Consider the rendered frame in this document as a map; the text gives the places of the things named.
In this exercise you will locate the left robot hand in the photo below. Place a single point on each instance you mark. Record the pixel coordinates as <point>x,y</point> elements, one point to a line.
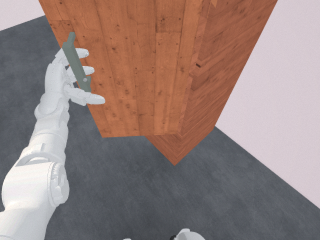
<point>57,79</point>

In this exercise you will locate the right robot shin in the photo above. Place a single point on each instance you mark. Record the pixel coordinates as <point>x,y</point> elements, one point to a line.
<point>184,230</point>

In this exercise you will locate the robot left upper arm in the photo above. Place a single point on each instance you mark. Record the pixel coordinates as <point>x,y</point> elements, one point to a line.
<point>31,195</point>

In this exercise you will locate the left robot forearm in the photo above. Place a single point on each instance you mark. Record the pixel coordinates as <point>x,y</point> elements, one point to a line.
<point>49,138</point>

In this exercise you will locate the handle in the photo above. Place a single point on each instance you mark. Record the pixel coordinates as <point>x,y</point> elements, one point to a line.
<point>75,63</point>

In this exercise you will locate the cupboard door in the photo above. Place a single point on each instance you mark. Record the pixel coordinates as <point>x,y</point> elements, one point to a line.
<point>141,52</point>

